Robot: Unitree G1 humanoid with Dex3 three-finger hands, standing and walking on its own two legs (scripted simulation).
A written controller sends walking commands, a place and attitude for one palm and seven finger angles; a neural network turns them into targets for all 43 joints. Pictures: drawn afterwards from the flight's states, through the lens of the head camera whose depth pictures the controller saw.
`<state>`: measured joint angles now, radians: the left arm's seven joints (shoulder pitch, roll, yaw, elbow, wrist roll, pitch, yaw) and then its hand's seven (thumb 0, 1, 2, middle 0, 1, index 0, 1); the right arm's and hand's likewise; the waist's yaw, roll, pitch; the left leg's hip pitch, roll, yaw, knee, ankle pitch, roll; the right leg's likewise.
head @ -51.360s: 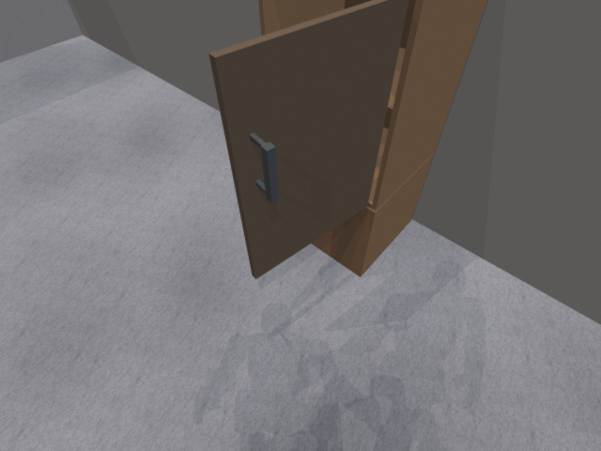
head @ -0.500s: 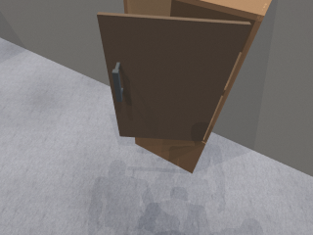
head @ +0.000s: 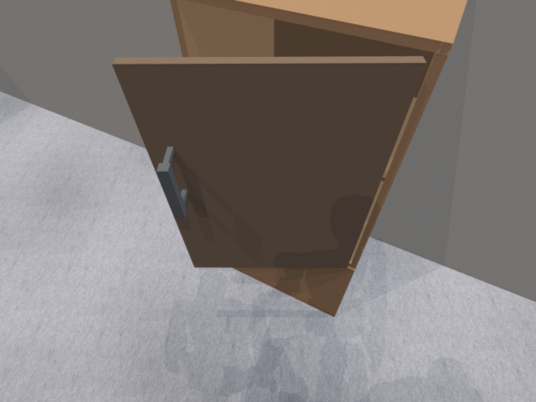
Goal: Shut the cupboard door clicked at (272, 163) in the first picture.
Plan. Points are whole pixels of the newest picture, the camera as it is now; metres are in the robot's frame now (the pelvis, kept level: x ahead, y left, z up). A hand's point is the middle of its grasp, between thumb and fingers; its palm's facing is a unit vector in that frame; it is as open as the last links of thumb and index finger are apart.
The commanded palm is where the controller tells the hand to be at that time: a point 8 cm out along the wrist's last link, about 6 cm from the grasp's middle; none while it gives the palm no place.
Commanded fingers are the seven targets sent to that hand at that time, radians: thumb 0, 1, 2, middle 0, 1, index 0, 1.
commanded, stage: come to a stop and stand still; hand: left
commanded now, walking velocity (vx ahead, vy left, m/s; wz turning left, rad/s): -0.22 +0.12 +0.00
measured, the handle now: (175, 184) +0.46 +0.18 +0.04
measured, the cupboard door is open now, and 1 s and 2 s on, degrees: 27 27 27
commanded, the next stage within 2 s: look again from close up in 0.66 s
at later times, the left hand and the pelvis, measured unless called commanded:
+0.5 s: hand out of the picture -0.01 +0.23 -0.17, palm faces +0.03 -0.97 -0.25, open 7.4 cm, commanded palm none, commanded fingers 0.00 0.90 0.90 -0.20 -0.30 -0.20 -0.30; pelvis -0.03 +0.03 +0.00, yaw -1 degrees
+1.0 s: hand out of the picture -0.05 +0.20 -0.17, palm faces -0.02 -0.98 -0.22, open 7.3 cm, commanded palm none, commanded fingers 0.00 0.90 0.90 -0.20 -0.30 -0.20 -0.30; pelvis -0.05 +0.02 +0.00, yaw +0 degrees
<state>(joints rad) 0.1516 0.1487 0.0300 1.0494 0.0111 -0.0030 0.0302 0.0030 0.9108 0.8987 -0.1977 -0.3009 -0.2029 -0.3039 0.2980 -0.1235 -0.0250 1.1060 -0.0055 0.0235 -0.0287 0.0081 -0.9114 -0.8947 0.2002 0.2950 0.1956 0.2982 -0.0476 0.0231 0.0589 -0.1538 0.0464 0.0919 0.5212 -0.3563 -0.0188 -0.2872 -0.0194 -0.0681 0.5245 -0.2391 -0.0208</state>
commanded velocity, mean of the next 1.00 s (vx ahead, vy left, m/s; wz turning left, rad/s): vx -0.01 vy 0.00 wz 0.00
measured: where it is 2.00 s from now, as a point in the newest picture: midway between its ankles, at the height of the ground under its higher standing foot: outside the picture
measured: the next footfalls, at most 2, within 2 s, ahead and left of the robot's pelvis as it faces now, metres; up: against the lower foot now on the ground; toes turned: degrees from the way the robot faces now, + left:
right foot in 0.46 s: -0.02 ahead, -0.09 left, +0.00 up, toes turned -1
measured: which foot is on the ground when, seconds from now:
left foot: down 0.00-1.00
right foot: down 0.00-0.20, up 0.22-0.44, down 0.46-1.00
